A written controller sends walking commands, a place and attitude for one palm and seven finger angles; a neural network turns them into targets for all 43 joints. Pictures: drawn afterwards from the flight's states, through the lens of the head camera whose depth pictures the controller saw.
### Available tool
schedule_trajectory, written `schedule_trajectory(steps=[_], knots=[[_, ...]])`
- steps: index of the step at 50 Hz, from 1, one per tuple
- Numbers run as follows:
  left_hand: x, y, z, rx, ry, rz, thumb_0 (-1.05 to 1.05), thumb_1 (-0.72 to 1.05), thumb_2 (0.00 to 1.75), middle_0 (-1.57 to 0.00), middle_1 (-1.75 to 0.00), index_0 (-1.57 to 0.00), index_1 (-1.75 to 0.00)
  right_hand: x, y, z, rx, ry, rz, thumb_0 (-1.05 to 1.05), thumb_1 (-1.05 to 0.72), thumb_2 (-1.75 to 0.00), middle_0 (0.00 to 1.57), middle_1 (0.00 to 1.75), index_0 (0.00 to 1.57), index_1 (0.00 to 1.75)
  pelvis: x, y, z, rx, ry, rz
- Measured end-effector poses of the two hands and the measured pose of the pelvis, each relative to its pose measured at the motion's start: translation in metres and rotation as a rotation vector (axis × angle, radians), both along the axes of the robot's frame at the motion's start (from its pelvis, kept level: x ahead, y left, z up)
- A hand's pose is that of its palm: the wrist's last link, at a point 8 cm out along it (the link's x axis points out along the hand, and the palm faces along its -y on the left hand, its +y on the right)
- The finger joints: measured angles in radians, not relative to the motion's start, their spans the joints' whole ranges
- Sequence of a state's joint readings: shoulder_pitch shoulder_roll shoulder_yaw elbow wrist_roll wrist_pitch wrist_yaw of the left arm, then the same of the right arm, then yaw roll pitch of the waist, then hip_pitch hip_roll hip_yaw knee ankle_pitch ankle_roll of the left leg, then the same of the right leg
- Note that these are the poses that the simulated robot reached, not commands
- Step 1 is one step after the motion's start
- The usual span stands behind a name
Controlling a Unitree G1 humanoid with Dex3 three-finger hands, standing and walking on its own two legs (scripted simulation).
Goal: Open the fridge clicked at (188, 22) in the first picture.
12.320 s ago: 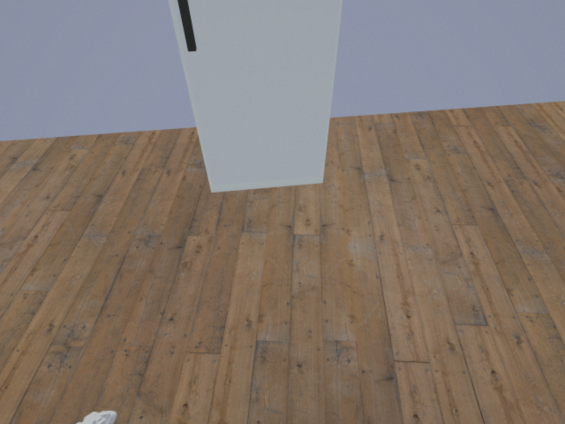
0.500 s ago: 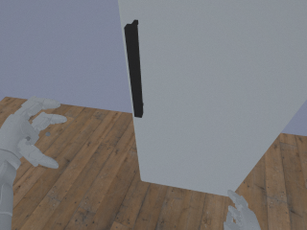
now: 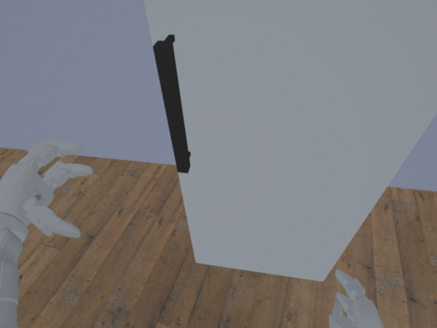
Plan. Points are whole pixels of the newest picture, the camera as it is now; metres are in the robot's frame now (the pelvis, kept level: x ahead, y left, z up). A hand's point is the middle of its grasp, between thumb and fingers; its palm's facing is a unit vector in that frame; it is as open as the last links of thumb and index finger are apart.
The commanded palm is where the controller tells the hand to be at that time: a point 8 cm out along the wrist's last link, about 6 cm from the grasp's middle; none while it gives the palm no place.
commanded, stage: raise the hand to about handle height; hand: left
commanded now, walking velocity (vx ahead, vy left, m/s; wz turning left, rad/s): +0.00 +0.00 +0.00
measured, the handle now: (178, 112) +0.50 +0.14 +0.15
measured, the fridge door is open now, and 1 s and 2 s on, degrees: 0 0 0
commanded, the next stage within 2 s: move the hooked fingers beside the handle in 0.04 s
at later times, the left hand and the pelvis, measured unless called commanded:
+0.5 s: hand (86, 175) +0.31 +0.26 +0.15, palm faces -0.02 -1.00 -0.04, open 13.9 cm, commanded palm +0.28 +0.31 +0.16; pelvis +0.00 +0.00 +0.00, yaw +0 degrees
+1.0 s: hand (106, 160) +0.35 +0.24 +0.15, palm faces -0.04 -1.00 -0.01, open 14.0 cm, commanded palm +0.33 +0.29 +0.15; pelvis -0.01 +0.01 +0.00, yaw +0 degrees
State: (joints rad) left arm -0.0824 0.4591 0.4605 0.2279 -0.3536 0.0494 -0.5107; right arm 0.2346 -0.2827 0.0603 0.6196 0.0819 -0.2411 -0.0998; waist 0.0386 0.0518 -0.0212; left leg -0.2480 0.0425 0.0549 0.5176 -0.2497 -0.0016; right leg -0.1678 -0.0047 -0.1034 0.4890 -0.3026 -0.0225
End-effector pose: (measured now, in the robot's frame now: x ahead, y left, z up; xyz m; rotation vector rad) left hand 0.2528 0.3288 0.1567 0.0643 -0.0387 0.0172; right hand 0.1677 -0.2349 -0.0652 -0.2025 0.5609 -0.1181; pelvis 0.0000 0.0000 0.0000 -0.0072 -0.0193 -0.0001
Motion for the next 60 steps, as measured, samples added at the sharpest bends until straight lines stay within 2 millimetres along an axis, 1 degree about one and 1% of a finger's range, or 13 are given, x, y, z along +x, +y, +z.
schedule_trajectory(steps=[10, 13, 27, 34, 39, 42, 46, 50, 55, 60], knots=[[-0.001, -0.003, 0.000, 0.000, 0.005, -0.008, -0.01, -0.50, 0.30, -0.30, -1.20, -0.30, -1.20, 0.000, 0.005, -0.003, 0.017, 0.006, 0.006, 0.01, -0.90, -0.90, 0.21, 0.30, 0.20, 0.30, -0.001, 0.000, 0.000, 0.001, 0.000, 0.001], [0.002, -0.004, -0.001, -0.008, 0.005, -0.011, -0.01, -0.50, 0.30, -0.30, -1.20, -0.30, -1.20, -0.001, 0.006, -0.005, 0.014, 0.016, 0.007, 0.01, -0.90, -0.90, 0.21, 0.30, 0.20, 0.30, -0.002, 0.000, 0.000, 0.000, 0.001, 0.005], [0.043, -0.017, -0.004, -0.028, 0.017, -0.038, -0.01, -0.50, 0.30, -0.30, -1.20, -0.30, -1.20, -0.020, 0.004, -0.009, 0.005, 0.065, -0.038, 0.01, -0.90, -0.90, 0.21, 0.30, 0.20, 0.30, -0.004, 0.005, 0.000, 0.001, 0.014, -0.006], [0.050, -0.021, -0.002, -0.037, 0.001, -0.044, -0.01, -0.50, 0.30, -0.30, -1.20, -0.30, -1.20, -0.027, 0.001, -0.010, 0.002, 0.086, -0.061, 0.01, -0.90, -0.90, 0.21, 0.30, 0.20, 0.30, -0.001, 0.008, 0.001, 0.002, 0.018, -0.016], [0.052, -0.019, -0.007, -0.041, 0.023, -0.029, -0.01, -0.50, 0.30, -0.30, -1.20, -0.30, -1.20, -0.028, 0.000, -0.011, -0.005, 0.099, -0.067, 0.01, -0.90, -0.90, 0.21, 0.30, 0.20, 0.30, -0.001, 0.009, 0.001, 0.001, 0.018, -0.014], [0.055, -0.022, -0.006, -0.039, 0.017, -0.031, -0.01, -0.50, 0.30, -0.30, -1.20, -0.30, -1.20, -0.028, 0.001, -0.012, -0.010, 0.106, -0.063, 0.01, -0.90, -0.90, 0.21, 0.30, 0.20, 0.30, -0.002, 0.010, 0.001, 0.000, 0.017, -0.010], [0.063, -0.029, -0.004, -0.047, 0.006, -0.047, -0.01, -0.50, 0.30, -0.30, -1.20, -0.30, -1.20, -0.028, 0.003, -0.013, -0.012, 0.116, -0.060, 0.01, -0.90, -0.90, 0.21, 0.30, 0.20, 0.30, -0.004, 0.011, 0.001, -0.001, 0.019, -0.006], [0.076, -0.036, -0.006, -0.052, 0.025, -0.056, -0.01, -0.50, 0.30, -0.30, -1.20, -0.30, -1.20, -0.030, 0.005, -0.014, -0.009, 0.127, -0.062, 0.01, -0.90, -0.90, 0.21, 0.30, 0.20, 0.30, -0.005, 0.011, 0.000, -0.001, 0.025, -0.006], [0.092, -0.041, -0.006, -0.054, 0.037, -0.049, -0.01, -0.50, 0.30, -0.30, -1.20, -0.30, -1.20, -0.038, 0.003, -0.017, -0.007, 0.153, -0.076, 0.01, -0.90, -0.90, 0.21, 0.30, 0.20, 0.30, -0.006, 0.010, 0.000, 0.000, 0.035, -0.011], [0.104, -0.044, -0.004, -0.057, 0.026, -0.053, -0.01, -0.50, 0.30, -0.30, -1.20, -0.30, -1.20, -0.052, -0.003, -0.021, -0.009, 0.195, -0.100, 0.01, -0.90, -0.90, 0.21, 0.30, 0.20, 0.30, -0.004, 0.010, 0.000, 0.000, 0.042, -0.018]])
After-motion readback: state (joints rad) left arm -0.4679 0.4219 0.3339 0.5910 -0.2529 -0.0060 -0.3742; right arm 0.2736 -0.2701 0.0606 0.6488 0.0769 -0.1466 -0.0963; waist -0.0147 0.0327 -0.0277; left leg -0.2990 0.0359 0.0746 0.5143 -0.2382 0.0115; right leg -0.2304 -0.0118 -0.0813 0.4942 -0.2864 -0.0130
